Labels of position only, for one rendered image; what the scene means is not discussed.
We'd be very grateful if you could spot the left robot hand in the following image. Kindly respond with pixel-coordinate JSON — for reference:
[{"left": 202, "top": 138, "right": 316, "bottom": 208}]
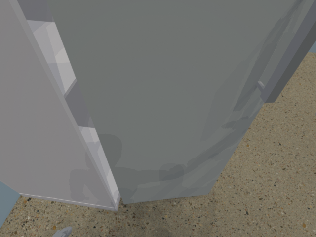
[{"left": 52, "top": 226, "right": 72, "bottom": 237}]

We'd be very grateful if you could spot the fridge door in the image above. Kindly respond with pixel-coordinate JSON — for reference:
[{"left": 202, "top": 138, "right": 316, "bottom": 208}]
[{"left": 46, "top": 0, "right": 314, "bottom": 204}]

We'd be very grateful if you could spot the handle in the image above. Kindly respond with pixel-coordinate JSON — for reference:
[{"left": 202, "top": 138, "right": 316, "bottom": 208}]
[{"left": 256, "top": 0, "right": 316, "bottom": 103}]

